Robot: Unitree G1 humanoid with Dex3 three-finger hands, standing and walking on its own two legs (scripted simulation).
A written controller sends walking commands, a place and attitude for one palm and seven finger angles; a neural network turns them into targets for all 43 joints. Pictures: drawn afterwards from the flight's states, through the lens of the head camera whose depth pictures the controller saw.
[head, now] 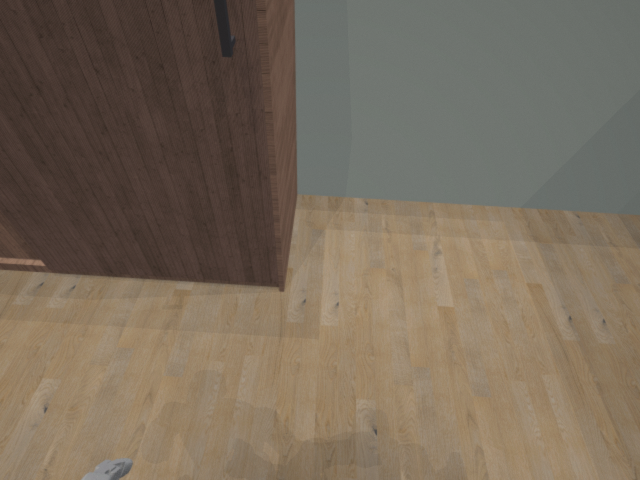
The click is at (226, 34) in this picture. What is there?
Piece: wardrobe's sliding door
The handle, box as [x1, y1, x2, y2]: [214, 0, 235, 56]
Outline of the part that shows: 214,0 222,56 231,56 232,46 235,40 234,36 231,36 229,32 225,0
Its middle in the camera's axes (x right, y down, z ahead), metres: -0.18 -0.43 +0.71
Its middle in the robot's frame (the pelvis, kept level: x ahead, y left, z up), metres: +0.84 +0.24 +0.22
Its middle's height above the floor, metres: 0.99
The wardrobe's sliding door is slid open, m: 0.00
